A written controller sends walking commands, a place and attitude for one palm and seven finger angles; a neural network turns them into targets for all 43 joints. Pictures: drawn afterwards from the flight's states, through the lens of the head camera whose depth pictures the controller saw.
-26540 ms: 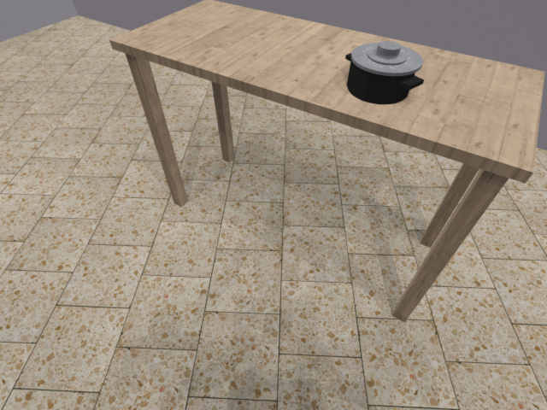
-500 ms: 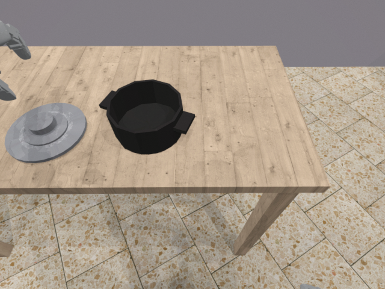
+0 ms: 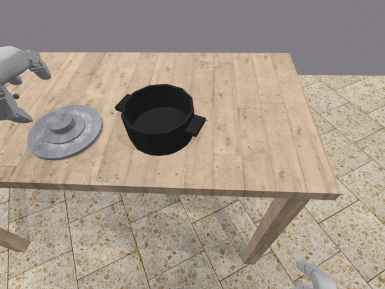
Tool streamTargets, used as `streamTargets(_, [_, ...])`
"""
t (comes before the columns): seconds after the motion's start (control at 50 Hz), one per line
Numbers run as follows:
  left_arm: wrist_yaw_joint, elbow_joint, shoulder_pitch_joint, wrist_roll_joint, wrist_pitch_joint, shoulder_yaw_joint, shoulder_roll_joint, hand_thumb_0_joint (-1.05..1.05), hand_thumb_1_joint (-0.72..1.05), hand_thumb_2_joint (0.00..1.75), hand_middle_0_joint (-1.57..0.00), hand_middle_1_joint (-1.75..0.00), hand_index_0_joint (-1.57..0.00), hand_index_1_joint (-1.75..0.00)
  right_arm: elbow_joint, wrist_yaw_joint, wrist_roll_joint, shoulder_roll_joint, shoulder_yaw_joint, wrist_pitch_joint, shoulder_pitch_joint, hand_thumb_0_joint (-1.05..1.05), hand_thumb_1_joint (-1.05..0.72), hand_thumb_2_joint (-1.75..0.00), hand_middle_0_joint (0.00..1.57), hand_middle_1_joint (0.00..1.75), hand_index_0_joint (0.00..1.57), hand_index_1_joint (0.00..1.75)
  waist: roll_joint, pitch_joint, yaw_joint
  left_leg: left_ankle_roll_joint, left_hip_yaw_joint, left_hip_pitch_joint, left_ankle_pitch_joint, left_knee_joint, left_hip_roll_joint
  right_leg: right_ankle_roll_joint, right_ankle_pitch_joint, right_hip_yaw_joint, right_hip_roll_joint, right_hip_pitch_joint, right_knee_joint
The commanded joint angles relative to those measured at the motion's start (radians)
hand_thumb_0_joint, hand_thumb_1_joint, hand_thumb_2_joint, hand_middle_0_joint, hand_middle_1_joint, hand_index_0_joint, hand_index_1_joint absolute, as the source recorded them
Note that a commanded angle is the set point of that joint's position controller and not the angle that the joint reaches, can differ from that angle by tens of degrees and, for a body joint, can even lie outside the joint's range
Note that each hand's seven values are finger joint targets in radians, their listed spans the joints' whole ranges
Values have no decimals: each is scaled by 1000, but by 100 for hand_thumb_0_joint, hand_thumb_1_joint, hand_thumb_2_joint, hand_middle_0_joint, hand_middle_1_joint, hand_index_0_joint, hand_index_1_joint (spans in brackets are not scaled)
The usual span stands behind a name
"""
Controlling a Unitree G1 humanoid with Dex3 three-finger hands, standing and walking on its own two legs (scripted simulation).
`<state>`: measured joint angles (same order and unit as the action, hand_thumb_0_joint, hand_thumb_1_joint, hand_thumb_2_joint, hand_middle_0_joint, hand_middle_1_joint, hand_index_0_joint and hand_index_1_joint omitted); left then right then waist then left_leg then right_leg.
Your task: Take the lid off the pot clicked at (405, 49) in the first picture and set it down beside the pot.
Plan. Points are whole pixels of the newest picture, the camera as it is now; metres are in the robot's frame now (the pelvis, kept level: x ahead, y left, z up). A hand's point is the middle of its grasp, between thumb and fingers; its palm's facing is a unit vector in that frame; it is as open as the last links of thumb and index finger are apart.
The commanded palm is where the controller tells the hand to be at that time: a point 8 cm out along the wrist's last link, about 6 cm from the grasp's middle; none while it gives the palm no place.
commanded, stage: draw the hand back to the body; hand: left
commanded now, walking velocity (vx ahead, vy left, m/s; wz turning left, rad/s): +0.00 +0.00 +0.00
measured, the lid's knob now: (61, 123) +0.45 +0.33 +0.08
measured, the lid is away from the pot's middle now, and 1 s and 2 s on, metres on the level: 0.23 0.23 0.23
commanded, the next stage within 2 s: step back with the hand held close in 1.80 s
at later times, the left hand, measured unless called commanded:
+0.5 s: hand (28, 70) +0.37 +0.25 +0.28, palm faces +0.49 -0.84 -0.21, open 10.2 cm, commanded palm +0.31 +0.29 +0.28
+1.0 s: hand (16, 107) +0.30 +0.24 +0.27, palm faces +0.48 -0.85 -0.21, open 7.9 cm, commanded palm +0.24 +0.27 +0.27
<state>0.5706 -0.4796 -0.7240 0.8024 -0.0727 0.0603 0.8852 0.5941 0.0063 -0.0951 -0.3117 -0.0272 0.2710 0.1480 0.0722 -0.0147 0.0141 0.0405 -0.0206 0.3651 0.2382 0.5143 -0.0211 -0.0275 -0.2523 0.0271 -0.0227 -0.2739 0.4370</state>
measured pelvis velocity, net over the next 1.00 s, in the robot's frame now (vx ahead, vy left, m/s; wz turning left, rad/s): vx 0.01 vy -0.03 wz -0.06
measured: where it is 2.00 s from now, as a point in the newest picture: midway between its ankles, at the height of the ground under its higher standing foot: outside the picture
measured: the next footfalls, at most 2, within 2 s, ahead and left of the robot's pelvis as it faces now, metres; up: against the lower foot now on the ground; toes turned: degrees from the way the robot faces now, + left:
none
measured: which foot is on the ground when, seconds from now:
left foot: down 0.00-1.00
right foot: down 0.00-1.00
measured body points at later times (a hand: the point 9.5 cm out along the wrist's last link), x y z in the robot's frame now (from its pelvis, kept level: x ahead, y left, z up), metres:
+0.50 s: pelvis +0.02 -0.03 +0.01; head +0.02 -0.05 +0.46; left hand +0.34 +0.29 +0.29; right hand +0.17 -0.29 -0.09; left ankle +0.01 +0.09 -0.74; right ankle -0.02 -0.14 -0.74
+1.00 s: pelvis +0.01 -0.03 +0.01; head +0.00 -0.05 +0.46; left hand +0.27 +0.28 +0.28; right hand +0.21 -0.26 -0.08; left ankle +0.01 +0.09 -0.74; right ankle -0.02 -0.14 -0.74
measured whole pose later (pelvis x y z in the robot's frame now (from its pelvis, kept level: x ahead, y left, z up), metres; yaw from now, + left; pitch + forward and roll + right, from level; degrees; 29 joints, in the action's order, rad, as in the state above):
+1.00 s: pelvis +0.01 -0.03 +0.01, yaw -3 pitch -4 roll -1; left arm -0.08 0.18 -0.11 -0.12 0.06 0.44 0.43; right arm 0.68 0.08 -0.03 -0.23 -0.04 -0.05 0.11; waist 0.06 0.03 -0.07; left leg -0.01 0.02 0.09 0.22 0.38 0.03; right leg 0.01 -0.23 -0.02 0.03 -0.04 0.33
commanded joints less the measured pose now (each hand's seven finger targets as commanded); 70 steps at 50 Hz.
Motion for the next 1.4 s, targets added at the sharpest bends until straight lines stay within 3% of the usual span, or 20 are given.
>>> streamTargets(0.0, [-34,211,-382,-14,-5,131,317,0,-9,81,-42,-72,-42,-72,-134,17,10,-126,39,-31,-94,0,-90,-90,20,30,20,30,24,-341,4,33,-1,-243,-345,-37,-26,65,223,46,75,45,-30])
streamTargets(0.02, [-234,259,-503,-592,82,274,62,0,-9,81,-42,-72,-42,-72,-175,23,-1,-62,36,-124,52,0,-90,-90,20,30,20,30,-5,-245,31,-3,-27,-399,-176,-89,46,102,112,49,70,-81,-65])
streamTargets(0.04, [-334,237,-391,-641,115,231,31,0,-9,81,-42,-72,-42,-72,-144,40,7,-88,11,-167,17,0,-90,-90,20,30,20,30,13,-253,20,-11,-97,-457,-88,-133,76,105,43,31,75,-84,-80])
streamTargets(0.06, [-410,244,-308,-726,128,245,-17,0,-9,81,-42,-72,-42,-72,-158,54,9,-90,13,-196,-1,0,-90,-90,20,30,20,30,-46,-257,12,-1,-81,-424,-18,-154,82,95,49,14,62,-44,-89])
streamTargets(0.08, [-470,276,-278,-780,138,289,2,0,-9,81,-42,-72,-42,-72,-140,68,14,-101,11,-213,-18,0,-90,-90,20,30,20,30,-87,-262,0,11,-54,-386,-33,-155,73,87,99,0,57,20,-96])
streamTargets(0.12, [-553,403,-310,-831,152,347,26,0,-9,81,-42,-72,-42,-72,-119,79,27,-104,7,-242,-37,0,-90,-90,20,30,20,30,21,-303,-15,-2,-24,-397,-129,-156,63,83,159,-5,50,80,-96])
streamTargets(0.16, [-610,421,-298,-844,156,392,36,0,-4,81,-41,-70,-41,-70,-83,85,42,-99,4,-263,-42,0,-90,-90,20,30,20,30,125,-266,-22,-11,-4,-386,-175,-153,56,87,180,-8,47,93,-104])
streamTargets(0.24, [-655,456,-139,-872,163,467,33,0,6,82,-39,-66,-39,-66,-73,84,51,-90,12,-284,-64,0,-90,-90,20,30,20,30,34,-258,-46,-5,41,-340,-268,-141,49,80,288,-7,41,199,-104])
streamTargets(0.3, [-658,586,-78,-884,175,461,-22,0,13,83,-37,-62,-37,-62,-82,70,53,-78,20,-309,-91,0,-90,-90,20,30,20,30,104,-303,-55,-6,56,-392,-391,-126,50,75,387,-11,39,225,-91])
streamTargets(0.38, [-658,531,60,-903,163,489,-43,0,23,84,-35,-58,-35,-58,-67,66,53,-87,37,-317,-100,0,-90,-90,20,30,20,30,-70,-211,-57,11,85,-335,-348,-123,48,59,428,-8,35,217,-105])
streamTargets(0.44, [-650,648,79,-907,175,484,-64,0,31,85,-33,-55,-33,-55,-75,64,50,-80,41,-328,-116,0,-90,-90,20,30,20,30,13,-253,-55,13,94,-367,-383,-112,37,56,468,-13,28,235,-100])
streamTargets(0.48, [-655,638,143,-911,172,513,-55,0,36,85,-32,-53,-32,-53,-67,64,55,-84,47,-332,-108,0,-90,-90,20,30,20,30,-47,-244,-65,16,95,-361,-397,-108,39,52,502,-11,29,238,-94])
streamTargets(0.52, [-650,703,135,-911,177,510,-60,0,40,85,-31,-51,-31,-51,-70,65,53,-82,48,-337,-122,0,-90,-90,20,30,20,30,-6,-254,-67,16,102,-376,-413,-105,35,50,529,-19,25,243,-93])
streamTargets(0.6, [-654,695,186,-915,176,495,-98,0,50,86,-29,-47,-29,-47,-63,69,54,-79,51,-345,-124,0,-90,-90,20,30,20,30,-51,-200,-63,17,101,-370,-349,-114,36,47,451,-13,29,203,-111])
streamTargets(0.64, [-656,775,187,-915,192,498,-102,0,55,87,-28,-45,-28,-45,-71,71,55,-70,51,-354,-135,0,-90,-90,20,30,20,30,10,-228,-60,18,104,-398,-351,-110,32,49,452,-20,24,208,-112])
streamTargets(0.72, [-658,764,258,-921,190,503,-123,0,65,88,-26,-40,-26,-40,-64,75,63,-64,46,-360,-146,0,-90,-90,20,30,20,30,-43,-182,-73,16,98,-384,-324,-123,34,49,412,-17,32,197,-122])
streamTargets(0.8, [-655,795,272,-926,192,480,-153,0,75,89,-23,-36,-23,-36,-67,77,65,-54,39,-361,-164,0,-90,-90,20,30,20,30,-31,-146,-68,14,96,-380,-270,-137,34,49,349,-20,30,183,-146])
streamTargets(0.84, [-655,872,289,-924,207,485,-157,0,80,89,-22,-34,-22,-34,-74,77,69,-46,37,-370,-173,0,-90,-90,20,30,20,30,-1,-187,-69,12,91,-409,-295,-136,34,53,361,-20,29,202,-138])
streamTargets(0.92, [-651,844,342,-929,187,476,-180,0,90,90,-20,-30,-20,-30,-67,81,74,-42,31,-363,-179,0,-90,-90,20,30,20,30,-36,-134,-74,10,85,-388,-257,-152,39,52,310,-18,33,186,-155])
streamTargets(1.38, [-648,1166,673,-927,208,445,-278,0,90,90,-20,-30,-20,-30,-90,61,95,-21,26,-371,-204,0,-90,-90,20,30,20,30,14,-81,-85,-14,42,-363,-226,-165,55,69,230,-12,30,187,-147])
